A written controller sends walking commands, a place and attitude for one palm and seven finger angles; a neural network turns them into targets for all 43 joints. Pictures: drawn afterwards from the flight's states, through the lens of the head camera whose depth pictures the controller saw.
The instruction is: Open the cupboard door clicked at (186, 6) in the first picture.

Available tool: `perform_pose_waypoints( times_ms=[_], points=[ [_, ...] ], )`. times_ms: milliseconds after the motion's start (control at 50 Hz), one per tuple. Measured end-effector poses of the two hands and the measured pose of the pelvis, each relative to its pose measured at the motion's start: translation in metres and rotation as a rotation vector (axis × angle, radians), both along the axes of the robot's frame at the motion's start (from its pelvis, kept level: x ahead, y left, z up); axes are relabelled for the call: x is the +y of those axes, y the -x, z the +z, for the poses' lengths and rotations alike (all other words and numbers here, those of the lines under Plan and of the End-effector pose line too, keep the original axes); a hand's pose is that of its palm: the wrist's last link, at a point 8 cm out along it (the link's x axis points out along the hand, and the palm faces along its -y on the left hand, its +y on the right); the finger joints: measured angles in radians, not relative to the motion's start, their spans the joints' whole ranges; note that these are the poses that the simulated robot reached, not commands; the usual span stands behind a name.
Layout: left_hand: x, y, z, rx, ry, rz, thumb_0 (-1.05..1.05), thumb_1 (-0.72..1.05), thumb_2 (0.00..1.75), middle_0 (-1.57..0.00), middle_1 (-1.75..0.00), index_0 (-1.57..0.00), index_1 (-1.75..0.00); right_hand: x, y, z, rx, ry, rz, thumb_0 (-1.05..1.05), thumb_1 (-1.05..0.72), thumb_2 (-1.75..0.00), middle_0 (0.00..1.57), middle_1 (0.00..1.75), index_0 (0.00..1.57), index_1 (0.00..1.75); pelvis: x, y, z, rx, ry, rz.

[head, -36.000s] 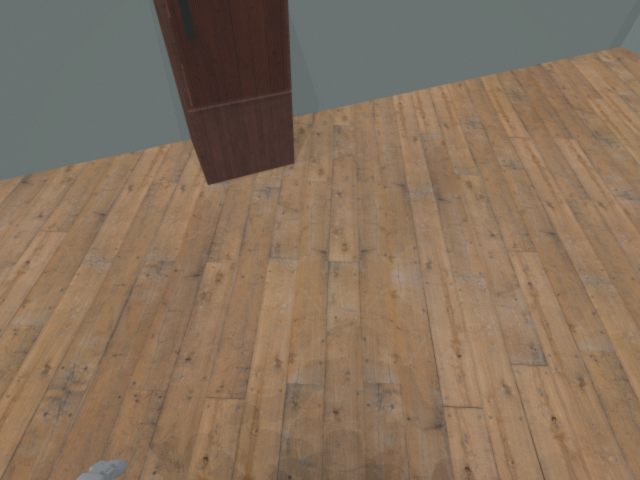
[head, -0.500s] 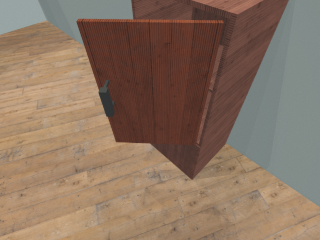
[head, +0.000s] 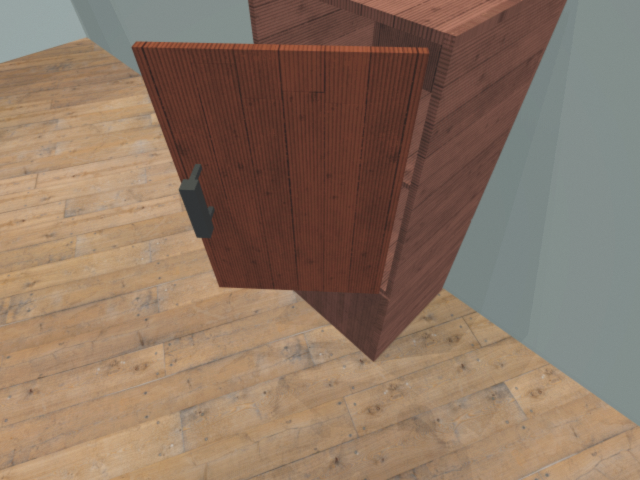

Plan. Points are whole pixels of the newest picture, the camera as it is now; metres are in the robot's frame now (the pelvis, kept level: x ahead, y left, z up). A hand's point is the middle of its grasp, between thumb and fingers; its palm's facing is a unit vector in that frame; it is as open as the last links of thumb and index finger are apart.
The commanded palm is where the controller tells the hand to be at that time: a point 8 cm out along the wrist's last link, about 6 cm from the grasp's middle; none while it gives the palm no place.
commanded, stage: look again from close up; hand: left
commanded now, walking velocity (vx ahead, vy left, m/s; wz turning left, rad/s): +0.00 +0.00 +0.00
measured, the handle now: (200, 201) +0.56 +0.25 -0.01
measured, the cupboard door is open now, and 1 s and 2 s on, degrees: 42 42 42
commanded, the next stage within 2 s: shuffle to correct the standing spot in 0.24 s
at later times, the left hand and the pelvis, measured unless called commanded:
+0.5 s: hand out of the picture +0.05 +0.18 -0.17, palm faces +0.02 -0.96 -0.27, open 7.4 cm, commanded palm none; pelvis +0.00 -0.02 +0.00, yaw +1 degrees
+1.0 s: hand out of the picture +0.04 +0.20 -0.18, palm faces +0.03 -0.97 -0.22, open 7.3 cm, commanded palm none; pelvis +0.01 +0.02 -0.01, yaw +0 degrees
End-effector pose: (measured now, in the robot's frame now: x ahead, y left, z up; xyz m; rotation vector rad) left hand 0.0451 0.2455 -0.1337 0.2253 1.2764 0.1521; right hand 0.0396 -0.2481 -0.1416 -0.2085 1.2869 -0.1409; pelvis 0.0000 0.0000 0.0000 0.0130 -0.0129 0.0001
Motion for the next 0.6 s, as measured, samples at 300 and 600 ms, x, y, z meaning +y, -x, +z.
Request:
perform_pose_waypoints(
  times_ms=[300, 600],
  points=[
    [-0.012, -0.004, 0.001, -0.002, -0.009, 0.006, 0.01, 0.90, 0.90, -0.20, -0.30, -0.20, -0.30, -0.018, -0.004, 0.002, 0.016, 0.003, 0.004, 0.00, -0.91, -0.90, 0.20, 0.30, 0.20, 0.30, -0.019, -0.003, 0.002, 0.000, 0.002, 0.005],
    [-0.012, 0.016, -0.005, 0.014, 0.000, 0.063, 0.00, 0.90, 0.90, -0.20, -0.30, -0.20, -0.30, -0.010, 0.009, -0.002, 0.062, 0.000, -0.003, 0.00, -0.91, -0.90, 0.19, 0.30, 0.20, 0.30, -0.014, -0.002, -0.003, 0.010, 0.011, 0.020]
  ],
)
